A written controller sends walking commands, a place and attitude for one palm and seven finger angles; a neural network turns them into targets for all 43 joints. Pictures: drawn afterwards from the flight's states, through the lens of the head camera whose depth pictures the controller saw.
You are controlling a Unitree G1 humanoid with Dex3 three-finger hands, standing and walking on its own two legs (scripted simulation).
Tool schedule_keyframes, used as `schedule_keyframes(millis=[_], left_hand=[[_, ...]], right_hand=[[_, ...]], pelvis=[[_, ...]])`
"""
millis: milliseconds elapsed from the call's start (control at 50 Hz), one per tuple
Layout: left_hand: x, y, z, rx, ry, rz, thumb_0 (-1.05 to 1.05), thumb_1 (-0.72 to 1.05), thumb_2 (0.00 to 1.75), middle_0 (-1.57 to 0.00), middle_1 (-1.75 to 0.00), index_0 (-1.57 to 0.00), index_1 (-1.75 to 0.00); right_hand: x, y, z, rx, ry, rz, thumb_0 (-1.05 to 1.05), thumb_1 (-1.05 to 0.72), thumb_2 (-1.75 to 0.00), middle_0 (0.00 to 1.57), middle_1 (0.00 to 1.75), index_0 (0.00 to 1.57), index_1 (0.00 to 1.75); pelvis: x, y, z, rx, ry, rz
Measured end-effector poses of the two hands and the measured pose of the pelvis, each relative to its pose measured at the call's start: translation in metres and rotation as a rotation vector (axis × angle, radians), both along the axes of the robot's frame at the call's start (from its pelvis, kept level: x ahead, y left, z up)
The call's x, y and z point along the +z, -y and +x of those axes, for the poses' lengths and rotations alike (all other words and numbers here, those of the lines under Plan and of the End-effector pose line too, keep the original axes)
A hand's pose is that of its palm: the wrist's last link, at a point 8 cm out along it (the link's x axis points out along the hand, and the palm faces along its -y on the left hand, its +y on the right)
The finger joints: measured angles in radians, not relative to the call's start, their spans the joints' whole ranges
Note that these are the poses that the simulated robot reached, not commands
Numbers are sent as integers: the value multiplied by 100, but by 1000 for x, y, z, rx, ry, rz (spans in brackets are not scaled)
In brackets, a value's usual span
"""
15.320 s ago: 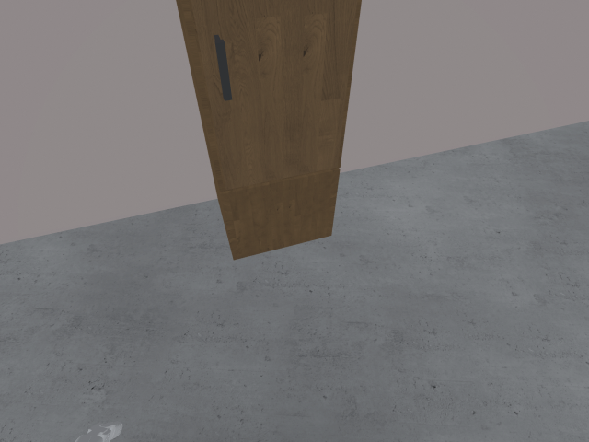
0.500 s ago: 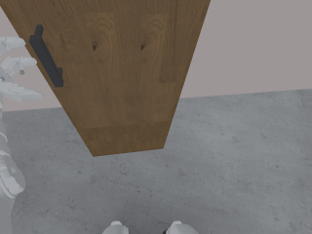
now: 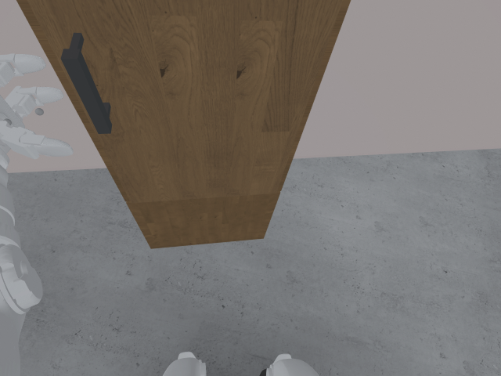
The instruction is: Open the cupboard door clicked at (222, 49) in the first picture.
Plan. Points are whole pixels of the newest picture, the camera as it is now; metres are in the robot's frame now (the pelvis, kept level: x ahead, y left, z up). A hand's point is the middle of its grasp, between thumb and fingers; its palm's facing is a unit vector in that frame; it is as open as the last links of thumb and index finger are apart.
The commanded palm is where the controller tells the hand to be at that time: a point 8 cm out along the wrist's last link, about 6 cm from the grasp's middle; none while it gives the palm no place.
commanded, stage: slide the fingers in behind the handle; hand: left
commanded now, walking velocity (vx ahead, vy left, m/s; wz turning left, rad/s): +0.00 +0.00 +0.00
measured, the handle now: (92, 87) +0.53 +0.23 +0.11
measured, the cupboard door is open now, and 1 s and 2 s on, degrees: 0 0 0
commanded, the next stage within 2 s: close the thumb around the handle in 1.62 s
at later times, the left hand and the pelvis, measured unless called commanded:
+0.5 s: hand (71, 108) +0.48 +0.24 +0.12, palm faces +0.07 -1.00 +0.03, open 14.0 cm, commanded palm +0.45 +0.30 +0.11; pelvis +0.00 -0.01 +0.00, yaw +0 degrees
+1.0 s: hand (88, 112) +0.48 +0.23 +0.11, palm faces +0.07 -1.00 +0.02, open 14.0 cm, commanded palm +0.46 +0.27 +0.11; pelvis +0.00 -0.01 +0.00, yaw +0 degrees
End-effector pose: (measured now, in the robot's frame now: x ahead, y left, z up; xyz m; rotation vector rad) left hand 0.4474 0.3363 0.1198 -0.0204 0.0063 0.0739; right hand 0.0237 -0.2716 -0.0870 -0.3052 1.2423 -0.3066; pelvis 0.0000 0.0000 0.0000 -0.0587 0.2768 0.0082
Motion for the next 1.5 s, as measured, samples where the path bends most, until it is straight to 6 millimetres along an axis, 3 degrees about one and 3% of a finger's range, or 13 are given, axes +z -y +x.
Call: schedule_keyframes(millis=[120, 320, 480, 700, 940, 1280, 1500], left_hand=[[2, 1, -1, -5, 2, 24, -2, -50, 30, -30, -120, -30, -120], [-4, 23, 4, -29, -20, 13, -2, -50, 30, -30, -120, -30, -120], [-2, 39, 9, -8, 9, -5, -2, -50, 30, -30, -120, -30, -120], [-2, 34, 7, 2, -8, 19, -2, -50, 30, -30, -120, -31, -121], [-11, 57, 10, -19, -14, -9, -2, -50, 30, -30, -120, -30, -120], [-4, 80, 7, -19, 5, -3, -2, -50, 30, -30, -120, -30, -120], [-5, 73, 7, 14, 15, 24, -2, -50, 30, -30, -120, -30, -120]], right_hand=[[0, 0, -9, -11, -14, 3, 0, -90, -89, 21, 30, 21, 30], [-4, -2, -15, -13, -19, 20, 1, -90, -89, 21, 30, 21, 30], [-6, -2, -13, -23, 1, 40, 1, -90, -89, 21, 30, 21, 30], [-5, 4, -13, -25, -6, 36, 1, -90, -89, 21, 30, 21, 30], [-4, 5, 0, -15, 22, 33, 1, -90, -89, 21, 30, 21, 30], [-12, -7, 4, -6, 47, 88, 1, -90, -89, 21, 30, 21, 30], [-10, 2, -9, -16, 34, 62, 1, -90, -89, 21, 30, 21, 30]], pelvis=[[0, 0, -1, -3, -2, 0], [-1, 2, -3, 2, 0, 2], [0, 6, -2, -9, 5, 8], [0, 10, -1, -8, 4, 9], [1, 8, 2, -3, 11, 9], [1, 7, 2, -5, 27, 15], [0, 10, -5, -5, 25, 16]])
